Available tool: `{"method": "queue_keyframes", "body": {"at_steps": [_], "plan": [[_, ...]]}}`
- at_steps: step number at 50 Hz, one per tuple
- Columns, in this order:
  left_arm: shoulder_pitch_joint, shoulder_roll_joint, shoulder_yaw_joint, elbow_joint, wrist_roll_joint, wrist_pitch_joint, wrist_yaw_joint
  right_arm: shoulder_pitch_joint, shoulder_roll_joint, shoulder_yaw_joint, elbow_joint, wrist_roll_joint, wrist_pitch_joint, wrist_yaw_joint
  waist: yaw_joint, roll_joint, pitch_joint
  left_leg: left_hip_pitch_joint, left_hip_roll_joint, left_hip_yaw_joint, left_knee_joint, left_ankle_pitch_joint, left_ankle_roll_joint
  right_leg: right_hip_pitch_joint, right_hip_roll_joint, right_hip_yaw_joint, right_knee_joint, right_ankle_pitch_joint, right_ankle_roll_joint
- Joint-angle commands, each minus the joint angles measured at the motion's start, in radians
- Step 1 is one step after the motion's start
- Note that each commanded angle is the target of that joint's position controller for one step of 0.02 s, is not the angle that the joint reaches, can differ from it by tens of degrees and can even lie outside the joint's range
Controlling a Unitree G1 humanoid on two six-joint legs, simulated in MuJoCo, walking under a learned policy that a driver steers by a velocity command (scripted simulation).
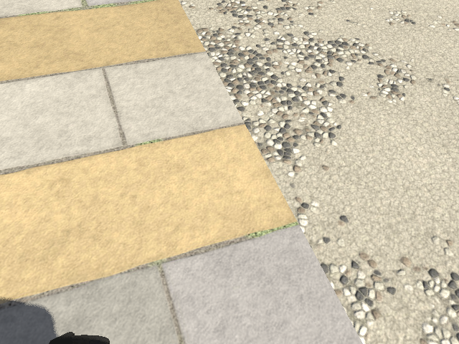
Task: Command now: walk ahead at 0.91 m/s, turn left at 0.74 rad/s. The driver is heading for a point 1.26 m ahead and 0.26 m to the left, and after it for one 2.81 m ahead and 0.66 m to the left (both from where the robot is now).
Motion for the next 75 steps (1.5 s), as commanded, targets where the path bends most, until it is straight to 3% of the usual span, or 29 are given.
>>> {"method": "queue_keyframes", "body": {"at_steps": [1, 6, 7, 8, 9, 13, 22, 26, 29, 30, 31, 32, 34, 40, 46, 50, 52, 53, 54, 55, 57, 63, 67, 68, 69, 71, 72, 73, 75], "plan": [[-0.257, 0.044, -0.003, -0.135, -0.015, -0.022, -0.004, -0.033, -0.195, -0.052, -0.049, 0.004, -0.016, -0.012, -0.012, 0.161, 0.120, -0.077, 0.166, -0.234, -0.132, 0.243, 0.145, -0.026, 0.060, -0.072, -0.178, 0.063, 0.012], [0.044, 0.148, 0.039, -0.052, -0.027, -0.036, 0.040, -0.123, -0.265, -0.068, -0.049, 0.014, -0.030, -0.014, 0.172, 0.131, -0.083, -0.171, 0.155, -0.175, 0.220, 0.892, 0.048, 0.586, 0.118, -0.069, -0.307, 0.030, -0.059], [0.247, 0.192, 0.064, -0.002, -0.023, -0.037, 0.065, -0.169, -0.266, -0.069, -0.063, 0.014, -0.041, -0.007, 0.283, 0.109, -0.186, -0.324, 0.105, -0.161, 0.476, 0.790, 0.024, 0.858, 0.031, -0.001, -0.285, -0.030, -0.081], [0.428, 0.277, 0.095, 0.019, 0.010, -0.039, 0.087, -0.153, -0.137, -0.038, -0.095, 0.022, -0.056, -0.008, 0.324, -0.079, -0.344, -0.512, 0.009, -0.072, 0.827, 0.308, 0.018, 1.093, -0.241, 0.314, -0.368, -0.519, -0.121], [0.364, 0.304, 0.096, 0.015, 0.014, -0.031, 0.082, -0.125, -0.081, -0.013, -0.150, 0.044, -0.044, -0.006, 0.235, -0.295, -0.416, -0.665, -0.028, 0.004, 1.035, -0.149, 0.019, 1.077, -0.438, 0.814, -0.595, -0.824, -0.167], [0.198, 0.091, 0.056, 0.055, 0.001, -0.035, 0.078, -0.291, -0.118, -0.017, -0.139, -0.026, 0.010, 0.024, 0.159, -0.016, 0.016, -0.730, 0.158, 0.070, 1.015, 0.043, 0.006, 0.627, -0.287, 0.346, -0.632, -0.338, -0.165], [0.203, 0.081, 0.052, 0.170, -0.029, -0.097, 0.055, -0.599, -0.082, 0.033, -0.305, -0.023, 0.048, 0.088, 0.085, 0.014, 0.182, -0.696, 0.172, 0.242, 0.655, 0.331, 0.010, 0.482, -0.162, -0.260, -0.786, 0.318, -0.090], [0.288, 0.195, 0.075, 0.191, -0.028, -0.077, 0.072, -0.554, -0.113, 0.029, -0.278, -0.019, 0.038, 0.082, 0.039, -0.033, 0.074, -0.445, 0.019, 0.379, 0.496, 0.277, 0.082, 0.663, -0.185, -0.318, -0.550, 1.174, -0.064], [0.210, 0.227, 0.083, 0.160, -0.014, -0.034, 0.074, -0.036, -0.236, -0.039, -0.105, -0.026, 0.035, 0.030, -0.193, -0.013, -0.168, 0.213, -0.019, 0.220, 0.382, 0.153, 0.160, 0.415, -0.180, -0.275, 0.206, 0.941, -0.082], [0.220, 0.099, 0.055, 0.136, -0.004, -0.040, 0.054, -0.106, -0.319, -0.069, -0.098, -0.010, 0.048, 0.003, -0.077, 0.251, -0.114, 0.324, 0.146, -0.025, 0.356, 0.152, 0.167, 0.118, 0.011, -0.260, 0.614, -0.214, -0.057], [0.321, 0.097, 0.040, 0.033, -0.043, -0.056, 0.058, -0.179, -0.406, -0.079, -0.168, -0.038, 0.054, 0.000, 0.021, 0.302, -0.347, 0.554, 0.389, -0.574, 0.157, 0.101, 0.361, -0.158, 0.054, -0.052, 0.846, -0.308, -0.038], [0.207, 0.152, 0.042, 0.042, -0.041, -0.071, 0.061, -0.151, -0.332, -0.076, -0.172, -0.031, 0.057, -0.015, -0.040, 0.086, -0.306, 0.473, 0.383, -0.590, 0.023, -0.040, 0.320, -0.209, 0.001, 0.019, 0.802, -0.172, -0.049], [0.187, 0.116, 0.028, 0.074, -0.039, -0.063, 0.062, -0.234, -0.234, -0.048, -0.136, -0.033, 0.020, -0.027, 0.066, -0.052, -0.039, 0.089, 0.340, -0.385, -0.023, 0.039, 0.237, -0.122, -0.090, 0.007, 0.627, -0.111, -0.062], [0.087, 0.036, 0.015, 0.097, -0.049, 0.014, 0.015, -0.213, -0.135, -0.009, -0.069, -0.019, -0.074, -0.003, 0.109, 0.017, 0.158, -0.224, 0.193, 0.090, -0.181, 0.378, 0.069, -0.035, -0.101, 0.029, 0.243, 0.056, -0.079], [-0.065, 0.003, -0.002, 0.076, -0.060, -0.015, -0.017, -0.153, -0.137, 0.010, -0.030, -0.002, -0.107, -0.018, 0.074, 0.061, 0.126, -0.024, 0.175, 0.326, -0.229, 0.986, -0.056, 0.096, 0.017, -0.178, -0.181, 0.432, -0.159], [0.219, 0.123, 0.038, 0.170, -0.049, 0.000, -0.007, -0.212, -0.232, -0.016, -0.049, -0.035, -0.054, -0.073, 0.252, 0.177, -0.061, 0.156, 0.243, 0.362, 0.215, 1.585, -0.109, 0.368, 0.169, -0.234, -0.185, 0.199, -0.205], [0.614, 0.208, 0.095, 0.275, -0.052, 0.011, 0.020, -0.359, -0.264, -0.033, -0.082, -0.042, -0.023, -0.073, 0.471, 0.103, -0.151, -0.097, 0.169, 0.372, 0.970, 1.178, -0.099, 0.730, 0.105, -0.078, -0.279, 0.061, -0.319], [0.540, 0.236, 0.105, 0.294, -0.062, 0.027, 0.032, -0.401, -0.069, 0.018, -0.135, -0.061, -0.053, -0.047, 0.331, -0.204, -0.066, -0.560, -0.018, 0.297, 1.358, -0.109, -0.105, 0.897, -0.010, 0.134, -0.164, 0.205, -0.361], [0.421, 0.303, 0.118, 0.238, -0.036, 0.029, 0.036, -0.270, -0.052, 0.040, -0.227, -0.014, -0.073, -0.034, 0.201, -0.259, -0.253, -0.867, -0.032, 0.087, 1.517, -0.208, -0.132, 1.093, -0.200, 0.688, -0.401, -0.098, -0.584], [0.368, 0.215, 0.112, 0.196, -0.038, 0.029, 0.043, -0.334, -0.115, 0.050, -0.227, -0.035, -0.096, -0.029, 0.228, -0.008, -0.182, -0.900, 0.038, 0.019, 1.392, -0.085, -0.095, 0.992, -0.226, 0.804, -0.598, -0.324, -0.539], [0.306, 0.137, 0.091, 0.220, -0.040, 0.017, 0.049, -0.393, -0.135, 0.051, -0.235, -0.054, -0.095, -0.022, 0.122, 0.171, 0.044, -0.786, 0.126, 0.040, 1.150, -0.001, -0.094, 0.621, -0.153, 0.634, -0.655, -0.245, -0.436], [0.270, 0.163, 0.096, 0.207, -0.057, -0.040, 0.049, -0.572, -0.072, 0.092, -0.332, -0.053, -0.029, 0.000, 0.101, 0.086, 0.177, -0.498, 0.169, 0.176, 0.570, 0.214, -0.172, 0.177, 0.061, 0.300, -0.673, 0.348, -0.343], [0.376, 0.181, 0.117, 0.241, -0.073, -0.011, 0.042, -0.601, -0.061, 0.092, -0.343, -0.026, -0.039, -0.014, 0.197, -0.001, 0.027, -0.328, 0.021, 0.217, 0.294, 0.432, -0.132, 0.366, 0.121, 0.263, -0.464, 0.721, -0.194], [0.395, 0.080, 0.094, 0.218, -0.138, -0.012, 0.066, -0.672, -0.097, 0.054, -0.399, 0.015, -0.078, -0.033, 0.200, 0.049, -0.001, -0.211, -0.029, 0.109, 0.146, 0.424, -0.147, 0.337, 0.129, 0.387, -0.412, 0.487, -0.151], [0.346, 0.121, 0.095, 0.211, -0.128, -0.012, 0.073, -0.635, -0.146, 0.029, -0.397, 0.033, -0.088, -0.048, 0.141, 0.023, -0.036, -0.150, -0.023, 0.115, 0.104, 0.465, -0.149, 0.377, 0.115, 0.398, -0.358, 0.489, -0.130], [0.211, 0.111, 0.093, 0.136, -0.085, -0.002, 0.082, -0.262, -0.203, -0.004, -0.310, 0.006, -0.086, -0.065, -0.047, -0.056, -0.284, 0.262, 0.174, 0.011, 0.193, 0.668, -0.074, 0.295, 0.178, 0.304, 0.097, 0.246, -0.036], [0.269, -0.032, 0.050, 0.098, -0.025, 0.008, 0.086, -0.125, -0.231, -0.002, -0.280, -0.015, -0.069, -0.067, -0.026, 0.162, -0.420, 0.478, 0.428, -0.206, 0.366, 1.228, -0.033, 0.107, 0.248, 0.191, 0.402, -0.573, -0.008], [0.518, 0.032, 0.052, 0.080, -0.075, 0.007, 0.073, -0.154, -0.227, 0.000, -0.290, -0.049, -0.053, -0.043, 0.092, 0.401, -0.611, 0.576, 0.655, -0.558, 0.315, 1.214, 0.156, 0.028, 0.199, 0.252, 0.670, -0.592, 0.020], [0.343, 0.145, 0.080, 0.054, -0.110, 0.043, 0.078, -0.379, -0.118, -0.004, -0.336, -0.013, -0.017, -0.061, 0.080, 0.233, -0.366, 0.304, 0.509, -0.391, 0.150, 0.481, 0.169, -0.112, 0.039, 0.097, 0.705, -0.328, 0.055]]}}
